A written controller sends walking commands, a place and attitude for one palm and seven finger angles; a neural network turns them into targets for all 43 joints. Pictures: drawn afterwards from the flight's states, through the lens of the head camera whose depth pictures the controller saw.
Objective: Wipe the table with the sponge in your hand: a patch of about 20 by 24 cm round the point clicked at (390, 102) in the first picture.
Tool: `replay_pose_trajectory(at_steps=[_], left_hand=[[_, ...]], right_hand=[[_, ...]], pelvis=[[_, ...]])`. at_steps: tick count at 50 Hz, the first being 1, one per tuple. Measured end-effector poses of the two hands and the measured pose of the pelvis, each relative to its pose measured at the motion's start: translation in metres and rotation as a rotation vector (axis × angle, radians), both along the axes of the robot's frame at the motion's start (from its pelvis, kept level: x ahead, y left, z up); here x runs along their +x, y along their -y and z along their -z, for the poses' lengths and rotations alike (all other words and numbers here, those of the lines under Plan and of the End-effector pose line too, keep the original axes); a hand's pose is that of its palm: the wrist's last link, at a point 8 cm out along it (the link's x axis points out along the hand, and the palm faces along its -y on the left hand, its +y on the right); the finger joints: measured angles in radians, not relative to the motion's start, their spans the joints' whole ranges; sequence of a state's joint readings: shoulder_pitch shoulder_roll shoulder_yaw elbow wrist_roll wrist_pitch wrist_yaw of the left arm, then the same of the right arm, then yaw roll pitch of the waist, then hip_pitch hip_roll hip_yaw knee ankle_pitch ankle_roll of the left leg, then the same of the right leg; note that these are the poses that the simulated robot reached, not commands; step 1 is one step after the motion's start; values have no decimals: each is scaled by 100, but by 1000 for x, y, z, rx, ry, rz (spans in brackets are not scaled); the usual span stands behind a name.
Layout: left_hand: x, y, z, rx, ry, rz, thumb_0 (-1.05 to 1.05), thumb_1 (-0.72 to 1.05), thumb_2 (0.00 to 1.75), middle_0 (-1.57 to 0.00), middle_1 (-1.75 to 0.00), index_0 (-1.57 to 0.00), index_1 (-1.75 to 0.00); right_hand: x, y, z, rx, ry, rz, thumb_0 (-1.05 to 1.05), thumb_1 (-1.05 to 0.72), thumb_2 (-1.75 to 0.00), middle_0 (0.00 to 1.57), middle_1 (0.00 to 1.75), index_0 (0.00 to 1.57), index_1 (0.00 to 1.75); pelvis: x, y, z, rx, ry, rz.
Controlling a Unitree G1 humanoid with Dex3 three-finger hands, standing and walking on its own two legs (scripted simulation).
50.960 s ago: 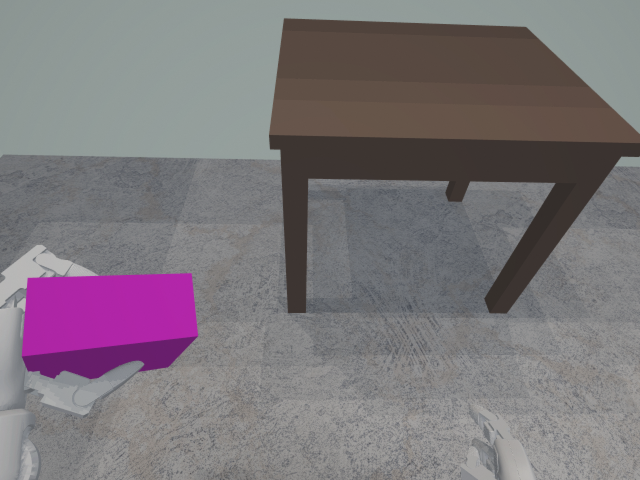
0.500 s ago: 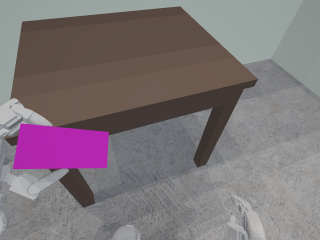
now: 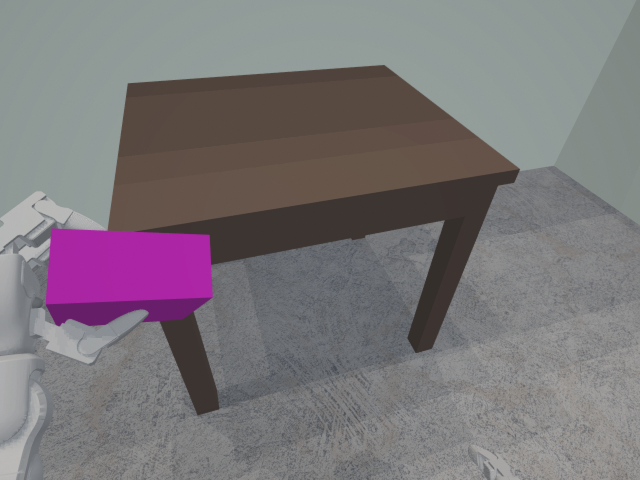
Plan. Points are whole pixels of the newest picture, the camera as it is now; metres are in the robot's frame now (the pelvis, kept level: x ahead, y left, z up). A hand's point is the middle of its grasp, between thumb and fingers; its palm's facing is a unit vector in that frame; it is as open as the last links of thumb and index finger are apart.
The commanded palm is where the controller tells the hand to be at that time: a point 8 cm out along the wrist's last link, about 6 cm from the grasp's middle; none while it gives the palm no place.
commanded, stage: stop stepping back and stand still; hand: left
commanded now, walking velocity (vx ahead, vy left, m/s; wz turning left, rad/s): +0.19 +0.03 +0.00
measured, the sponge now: (152, 282) +0.25 +0.19 +0.19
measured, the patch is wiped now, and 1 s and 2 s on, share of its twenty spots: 0.90 0.90 0.90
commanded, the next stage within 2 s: stand and wait in 0.28 s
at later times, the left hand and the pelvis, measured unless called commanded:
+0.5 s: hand (95, 304) +0.20 +0.22 +0.21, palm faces +0.34 -0.89 -0.31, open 10.2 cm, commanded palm +0.16 +0.27 +0.24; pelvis -0.01 +0.00 +0.02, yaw -2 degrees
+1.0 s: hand (97, 271) +0.24 +0.23 +0.21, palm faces +0.33 -0.86 -0.39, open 10.2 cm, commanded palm +0.19 +0.28 +0.24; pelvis +0.01 +0.01 +0.02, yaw -3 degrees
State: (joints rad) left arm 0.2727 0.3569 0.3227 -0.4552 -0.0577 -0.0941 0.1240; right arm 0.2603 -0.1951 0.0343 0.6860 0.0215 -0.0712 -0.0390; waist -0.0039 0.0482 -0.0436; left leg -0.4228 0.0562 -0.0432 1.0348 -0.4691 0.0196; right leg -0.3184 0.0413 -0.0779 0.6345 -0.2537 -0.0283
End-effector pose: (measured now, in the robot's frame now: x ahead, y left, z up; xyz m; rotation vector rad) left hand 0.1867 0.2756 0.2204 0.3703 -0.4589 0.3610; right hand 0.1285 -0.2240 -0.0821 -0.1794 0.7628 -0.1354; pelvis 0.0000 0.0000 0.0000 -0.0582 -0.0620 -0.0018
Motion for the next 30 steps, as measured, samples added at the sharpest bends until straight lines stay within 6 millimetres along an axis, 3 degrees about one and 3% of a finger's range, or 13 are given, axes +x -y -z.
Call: replay_pose_trajectory(at_steps=[6, 13, 17, 20, 23, 30], left_hand=[[-22, 0, 4, 28, -2, 81, -1, -54, 107, -71, -133, -75, -133], [-23, -15, -32, 56, 87, 5, -1, -54, 107, -71, -133, -75, -133], [-17, -15, -30, 23, 34, -50, -1, -54, 107, -71, -134, -75, -133], [-17, 0, -12, 40, -35, -23, -1, -54, 107, -71, -134, -75, -134], [-18, 12, 1, 12, -97, 37, -1, -54, 107, -71, -134, -75, -134], [-12, 4, -12, 72, -21, 32, -1, -54, 107, -71, -133, -75, -133]], right_hand=[[-3, 2, -26, -75, 71, 44, 1, -90, -90, 21, 30, 21, 30], [-8, -6, -45, -48, 110, 35, 1, -90, -90, 20, 30, 20, 30], [-2, -8, -43, -6, 107, 4, 1, -90, -90, 20, 30, 20, 30], [7, -2, -32, 2, 102, -18, 1, -90, -90, 20, 30, 20, 30], [8, 4, -28, -16, 47, -12, 1, -90, -90, 20, 30, 20, 30], [19, 17, -34, -83, 59, 46, 1, -90, -90, 20, 30, 20, 30]], pelvis=[[-10, -11, 0, 6, -19, 48], [-15, -9, -19, 0, -18, 35], [-13, -1, -24, 3, -34, 18], [-16, 3, -14, 16, -42, 23], [-13, 2, -16, 14, -34, 20], [1, -3, -13, 40, -23, 33]])
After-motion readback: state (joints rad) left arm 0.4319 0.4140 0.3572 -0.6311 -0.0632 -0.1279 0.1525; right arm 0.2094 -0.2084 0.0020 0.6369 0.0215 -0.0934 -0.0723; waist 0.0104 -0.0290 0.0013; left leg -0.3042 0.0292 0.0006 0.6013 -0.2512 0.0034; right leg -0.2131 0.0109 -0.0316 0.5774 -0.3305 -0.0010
